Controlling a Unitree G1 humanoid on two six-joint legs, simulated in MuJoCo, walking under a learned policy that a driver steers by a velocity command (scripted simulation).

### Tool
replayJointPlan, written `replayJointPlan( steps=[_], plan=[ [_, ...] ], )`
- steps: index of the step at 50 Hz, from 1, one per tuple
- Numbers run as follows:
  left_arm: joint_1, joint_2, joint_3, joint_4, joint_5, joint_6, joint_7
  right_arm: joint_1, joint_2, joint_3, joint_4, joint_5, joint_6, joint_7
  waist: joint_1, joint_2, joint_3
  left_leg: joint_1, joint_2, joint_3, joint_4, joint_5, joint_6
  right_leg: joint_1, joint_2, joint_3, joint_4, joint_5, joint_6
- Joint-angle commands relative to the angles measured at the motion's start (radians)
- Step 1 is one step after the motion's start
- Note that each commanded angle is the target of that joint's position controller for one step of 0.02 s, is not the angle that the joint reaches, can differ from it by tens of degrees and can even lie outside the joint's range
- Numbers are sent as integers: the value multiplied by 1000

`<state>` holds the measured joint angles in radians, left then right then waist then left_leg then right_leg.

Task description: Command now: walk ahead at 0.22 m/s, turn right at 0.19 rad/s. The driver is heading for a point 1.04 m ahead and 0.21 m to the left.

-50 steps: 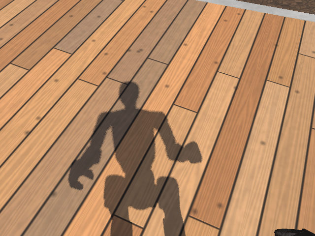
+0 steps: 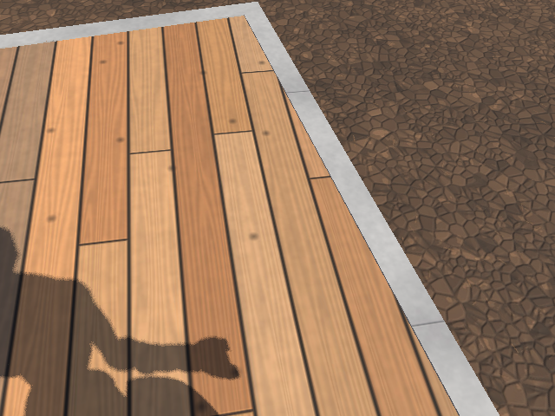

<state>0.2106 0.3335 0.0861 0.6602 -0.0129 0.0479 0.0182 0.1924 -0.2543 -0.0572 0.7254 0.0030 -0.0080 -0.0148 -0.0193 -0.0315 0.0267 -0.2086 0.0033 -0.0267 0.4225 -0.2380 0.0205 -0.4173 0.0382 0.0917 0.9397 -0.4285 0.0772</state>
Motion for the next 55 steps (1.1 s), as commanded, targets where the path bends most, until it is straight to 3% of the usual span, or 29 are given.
replayJointPlan(
  steps=[1, 4, 6, 7, 8, 9, 10, 11, 14, 17, 20, 22, 26, 27, 29, 30, 31, 32, 33, 34, 35, 36, 38, 40, 42, 46, 50, 53, 55],
  plan=[
    [-111, 33, -9, -106, -1, -43, -12, 7, -203, -48, -52, 7, -9, -5, -47, 236, -21, 83, 206, -239, -211, -170, 186, -24, -25, -88, -207, -29, -17],
    [-48, 45, -4, -71, -7, -70, -20, 33, -226, -49, -36, 28, -10, 7, -15, 199, -5, 1, 213, -228, -197, -162, 192, 156, -7, -126, -446, 94, -69],
    [55, 47, 1, -25, -8, -81, -20, 31, -186, -34, -30, 29, -17, 13, 43, 160, -22, -117, 185, -194, -132, -137, 154, 378, -5, -126, -581, 211, -110],
    [150, 65, 6, -6, -11, -84, -12, 6, -123, -11, -38, 15, -29, 20, 89, 119, -74, -223, 141, -141, -16, -147, 99, 541, -84, -26, -580, 190, -133],
    [250, 148, 22, 6, 1, -84, -1, -35, -30, 16, -78, -9, -47, 29, 114, -108, -128, -423, 22, 13, 297, -230, 14, 691, -292, 272, -626, 117, -211],
    [279, 218, 45, 17, 10, -93, -14, -91, -108, -4, -124, 18, -64, 23, 136, -206, -53, -581, -4, 26, 480, -362, -6, 590, -435, 521, -726, -38, -354],
    [235, 146, 23, 10, 9, -109, -18, -87, -176, -27, -115, 33, -71, 22, 118, -126, 32, -646, 55, -23, 602, -313, -1, 546, -413, 506, -752, -150, -372],
    [202, 97, 6, 8, 10, -120, -20, -68, -180, -30, -98, 37, -75, 29, 99, -126, 70, -674, 77, -33, 631, -217, 12, 531, -361, 430, -768, -166, -340],
    [157, 74, -8, 3, 10, -123, -20, -73, -145, -26, -83, 13, -85, 44, 73, -89, 87, -659, 109, -14, 595, -17, 2, 487, -283, 253, -807, 123, -293],
    [161, 75, -8, 14, 9, -120, -14, -112, -97, -7, -89, 8, -86, 55, 76, -67, 68, -582, 92, 29, 454, 123, -40, 429, -231, 111, -817, 338, -284],
    [195, 102, -2, 39, 5, -119, -10, -202, -69, 10, -115, 13, -87, 63, 102, -70, 83, -459, 59, 54, 261, 248, -53, 350, -211, 38, -824, 387, -270],
    [227, 119, 3, 60, -2, -120, -10, -246, -77, 12, -131, 19, -89, 72, 111, -67, 100, -409, 43, 55, 190, 282, -40, 342, -237, 38, -830, 379, -270],
    [231, 139, 12, 91, -12, -112, -7, -240, -121, 0, -142, 20, -93, 82, 66, -70, 86, -358, 27, 40, 109, 222, 21, 455, -293, 34, -758, 557, -238],
    [226, 151, 16, 93, -9, -108, -5, -201, -141, -9, -136, 17, -91, 77, 39, -82, 43, -288, 1, 60, 109, 186, 41, 479, -288, 22, -691, 737, -226],
    [224, 139, 8, 93, 1, -94, 2, 56, -206, -46, -70, 15, -81, 55, -96, -78, -146, 95, -31, 93, 113, 181, 98, 394, -218, -42, -355, 984, -178],
    [266, 72, -15, 66, 21, -95, 5, 211, -276, -61, -45, 0, -75, 43, -128, 63, -302, 442, 177, -169, 139, 131, 176, 124, -146, -71, -17, 667, -137],
    [388, -39, -47, 66, 4, -114, -2, 253, -315, -64, -24, -4, -78, 56, -55, 344, -462, 646, 380, -681, -34, -181, 309, -146, 34, 10, 285, -131, -90],
    [276, 79, -22, 67, -22, -129, -11, 214, -213, -37, -29, 9, -80, 53, -94, 245, -354, 567, 351, -711, -134, -296, 265, -253, -14, 84, 378, -135, -98],
    [172, 114, -11, 37, -40, -139, -17, 144, -189, -28, -30, 11, -78, 48, -79, 182, -189, 422, 326, -551, -149, -234, 228, -307, -66, 36, 373, -48, -107],
    [122, 101, -17, 27, -28, -147, -12, 85, -183, -26, -36, 3, -78, 45, -48, 83, -115, 282, 292, -450, -163, -112, 213, -277, -113, 7, 325, 40, -111],
    [105, 92, -13, 29, -11, -147, -11, 47, -164, -22, -39, -9, -80, 47, -18, 71, -67, 173, 255, -366, -183, 9, 211, -241, -143, 1, 275, 95, -108],
    [131, 79, -12, 37, -8, -139, -13, 26, -144, -16, -41, -20, -85, 47, 15, 97, -67, 108, 230, -316, -211, 61, 212, -183, -167, 10, 254, 135, -107],
    [162, 44, -18, 52, -6, -120, -11, 18, -135, -16, -30, -10, -99, 48, 40, 112, -60, 42, 214, -252, -263, 108, 236, -147, -179, -4, 211, 155, -91],
    [114, 33, -22, 36, 5, -107, -7, 25, -148, -19, -10, -2, -108, 45, 43, 101, -12, -5, 210, -195, -305, 134, 245, -187, -190, -15, 137, 202, -69],
    [36, 27, -25, 10, 13, -111, -6, 50, -163, -22, 7, -1, -107, 38, 23, 84, 22, 9, 200, -155, -325, 167, 242, -244, -197, -18, 26, 313, -51],
    [-107, -4, -40, -21, 8, -134, -24, 104, -190, -26, 31, 9, -93, 26, -32, 69, 44, 32, 159, -54, -321, 219, 196, -194, -156, -64, -253, 525, -50],
    [-217, 5, -41, -61, -5, -145, -48, 185, -212, -30, 73, 18, -72, 23, -72, 71, 62, 153, 210, -65, -278, 225, 189, -203, -127, -70, -377, 527, -70],
    [-219, 30, -32, -76, -4, -148, -62, 194, -226, -37, 91, 22, -52, 16, -45, 90, 44, 264, 254, -82, -202, 335, 163, -185, -107, -69, -429, 409, -109],
    [-87, 70, -10, -46, 0, -148, -59, 163, -237, -39, 89, 21, -40, 12, 40, 105, -44, 275, 223, -46, -30, 613, 132, 13, -55, -117, -467, 362, -150]
  ],
)
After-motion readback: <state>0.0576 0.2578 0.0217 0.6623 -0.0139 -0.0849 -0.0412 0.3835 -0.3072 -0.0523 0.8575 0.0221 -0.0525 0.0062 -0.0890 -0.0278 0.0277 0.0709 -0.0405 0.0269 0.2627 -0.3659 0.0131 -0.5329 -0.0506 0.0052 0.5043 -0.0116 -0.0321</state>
